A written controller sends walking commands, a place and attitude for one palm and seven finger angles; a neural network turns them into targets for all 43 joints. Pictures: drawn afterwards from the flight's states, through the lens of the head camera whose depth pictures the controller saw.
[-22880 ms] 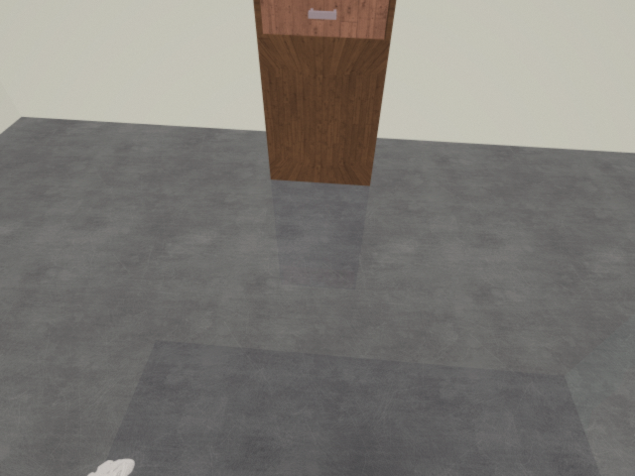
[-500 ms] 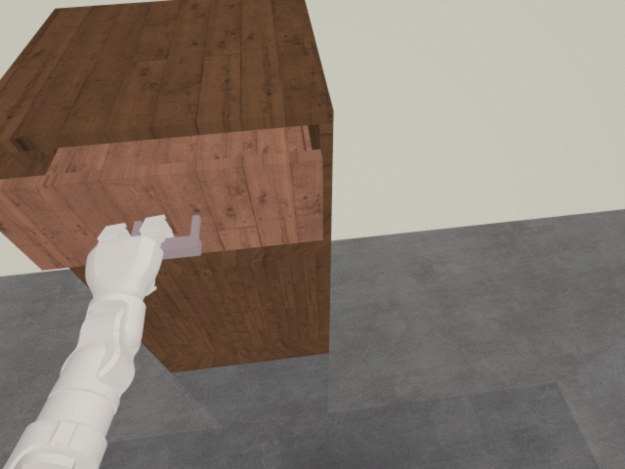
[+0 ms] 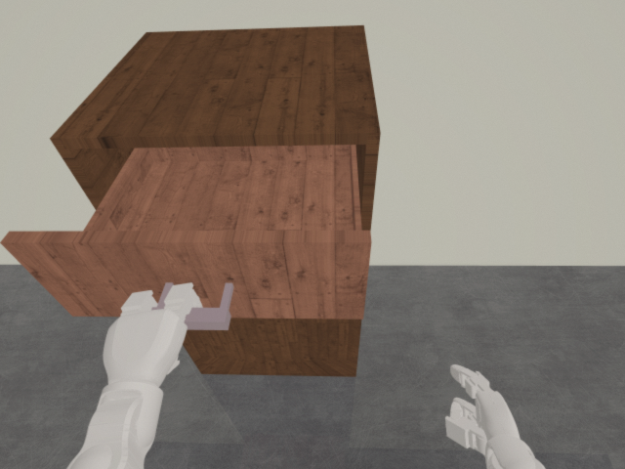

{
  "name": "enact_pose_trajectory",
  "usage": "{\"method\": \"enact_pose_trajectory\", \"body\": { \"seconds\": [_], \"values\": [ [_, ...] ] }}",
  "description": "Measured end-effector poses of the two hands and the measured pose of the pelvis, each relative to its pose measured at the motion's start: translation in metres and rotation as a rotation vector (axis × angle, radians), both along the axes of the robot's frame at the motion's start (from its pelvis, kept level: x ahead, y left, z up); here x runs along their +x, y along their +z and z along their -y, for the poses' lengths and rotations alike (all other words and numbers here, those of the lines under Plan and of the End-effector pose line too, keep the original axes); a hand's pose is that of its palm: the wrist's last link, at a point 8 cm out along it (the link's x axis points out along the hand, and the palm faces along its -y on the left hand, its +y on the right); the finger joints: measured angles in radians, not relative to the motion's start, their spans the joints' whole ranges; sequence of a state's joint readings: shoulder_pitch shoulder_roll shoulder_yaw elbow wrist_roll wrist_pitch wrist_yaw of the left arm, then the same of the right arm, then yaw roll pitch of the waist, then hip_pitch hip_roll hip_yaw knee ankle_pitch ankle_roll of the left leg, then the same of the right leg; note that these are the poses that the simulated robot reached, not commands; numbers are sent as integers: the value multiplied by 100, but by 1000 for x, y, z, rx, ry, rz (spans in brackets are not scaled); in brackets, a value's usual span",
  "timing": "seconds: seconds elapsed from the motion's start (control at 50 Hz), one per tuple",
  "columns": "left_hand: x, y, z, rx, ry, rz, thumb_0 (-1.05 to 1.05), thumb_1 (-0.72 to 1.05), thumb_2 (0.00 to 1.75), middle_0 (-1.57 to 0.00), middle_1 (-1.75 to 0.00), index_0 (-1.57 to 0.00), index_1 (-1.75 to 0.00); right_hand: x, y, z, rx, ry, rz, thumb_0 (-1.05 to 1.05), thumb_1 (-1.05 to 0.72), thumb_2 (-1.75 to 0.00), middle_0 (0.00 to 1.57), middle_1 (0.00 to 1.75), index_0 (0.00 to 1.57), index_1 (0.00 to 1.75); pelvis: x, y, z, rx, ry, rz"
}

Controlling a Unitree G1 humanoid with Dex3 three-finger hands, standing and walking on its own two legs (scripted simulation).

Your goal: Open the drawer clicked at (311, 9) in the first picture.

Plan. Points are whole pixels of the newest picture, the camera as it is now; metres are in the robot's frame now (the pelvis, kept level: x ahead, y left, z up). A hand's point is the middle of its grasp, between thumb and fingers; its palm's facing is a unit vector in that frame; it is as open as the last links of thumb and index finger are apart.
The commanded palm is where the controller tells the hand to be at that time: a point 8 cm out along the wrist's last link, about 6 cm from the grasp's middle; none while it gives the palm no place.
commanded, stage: pull the drawer open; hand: left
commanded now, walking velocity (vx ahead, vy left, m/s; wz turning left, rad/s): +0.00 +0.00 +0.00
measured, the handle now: (194, 304) +0.31 +0.20 +0.05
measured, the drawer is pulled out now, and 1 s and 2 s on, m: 0.20 0.30 0.30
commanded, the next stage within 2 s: open the thumb to release the handle in 0.72 s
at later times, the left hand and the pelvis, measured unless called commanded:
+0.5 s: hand (142, 437) +0.15 +0.22 +0.02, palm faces -0.02 -0.12 -0.99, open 5.8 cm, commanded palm +0.10 +0.21 +0.08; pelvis -0.01 -0.01 -0.01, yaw -2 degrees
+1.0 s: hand (125, 437) +0.15 +0.24 +0.02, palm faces +0.05 -0.08 -1.00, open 6.2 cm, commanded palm +0.12 +0.23 +0.08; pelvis -0.02 -0.01 -0.01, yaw -1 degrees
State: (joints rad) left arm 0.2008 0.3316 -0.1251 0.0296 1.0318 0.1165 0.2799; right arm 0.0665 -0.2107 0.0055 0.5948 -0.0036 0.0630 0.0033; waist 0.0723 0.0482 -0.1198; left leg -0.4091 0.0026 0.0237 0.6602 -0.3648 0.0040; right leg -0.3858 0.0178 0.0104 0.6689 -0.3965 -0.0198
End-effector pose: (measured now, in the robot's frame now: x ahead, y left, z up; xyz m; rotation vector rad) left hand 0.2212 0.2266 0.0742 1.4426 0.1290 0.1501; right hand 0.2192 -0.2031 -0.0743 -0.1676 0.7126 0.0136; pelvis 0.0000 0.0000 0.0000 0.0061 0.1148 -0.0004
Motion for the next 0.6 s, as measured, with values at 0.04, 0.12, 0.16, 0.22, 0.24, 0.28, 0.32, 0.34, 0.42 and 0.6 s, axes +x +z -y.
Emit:
{"method": "enact_pose_trajectory", "body": {
  "seconds": [0.04,0.12,0.16,0.22,0.24,0.28,0.32,0.34,0.42,0.6],
  "values": [
    [-8,0,1,5,4,-1,1,78,80,-39,-135,-34,-134,-1,-2,0,1,12,-7,1,-91,-90,20,30,20,30,-1,0,2,1,1,4],
    [-23,1,3,9,16,-7,1,77,80,-39,-135,-34,-134,-9,-9,2,3,20,-29,1,-91,-90,20,30,20,30,-4,-1,6,3,2,11],
    [-29,1,4,10,21,-12,1,77,80,-39,-135,-34,-134,-15,-12,5,2,19,-42,1,-91,-90,20,30,20,30,-5,-1,8,4,1,13],
    [-39,2,5,11,28,-19,1,77,80,-39,-135,-34,-134,-23,-17,11,1,12,-58,1,-91,-90,20,30,20,30,-6,-2,11,7,-3,14],
    [-42,2,6,10,30,-22,1,77,80,-39,-135,-34,-133,-26,-18,13,1,8,-62,1,-91,-90,20,30,20,30,-6,-2,11,8,-5,14],
    [-49,2,6,8,31,-27,1,77,80,-38,-135,-33,-133,-30,-20,17,0,0,-67,1,-91,-90,20,30,20,30,-7,-3,13,10,-11,14],
    [-56,2,7,7,29,-32,1,77,80,-38,-135,-33,-132,-34,-21,22,-4,-7,-70,1,-91,-90,20,30,20,30,-7,-3,14,12,-15,13],
    [-60,2,7,6,27,-34,1,77,80,-38,-135,-33,-132,-36,-22,24,-7,-10,-72,1,-91,-90,20,30,20,30,-8,-4,15,13,-17,12],
    [-76,3,8,3,17,-41,1,77,80,-37,-135,-32,-131,-40,-21,32,-19,-17,-68,1,-91,-90,20,30,20,30,-9,-5,16,14,-25,7],
    [-106,2,9,1,3,-33,1,77,80,-36,-134,-31,-128,-37,-21,35,-31,-1,-39,1,-91,-90,20,30,19,30,-14,-11,13,12,-30,-6]
  ]
}}
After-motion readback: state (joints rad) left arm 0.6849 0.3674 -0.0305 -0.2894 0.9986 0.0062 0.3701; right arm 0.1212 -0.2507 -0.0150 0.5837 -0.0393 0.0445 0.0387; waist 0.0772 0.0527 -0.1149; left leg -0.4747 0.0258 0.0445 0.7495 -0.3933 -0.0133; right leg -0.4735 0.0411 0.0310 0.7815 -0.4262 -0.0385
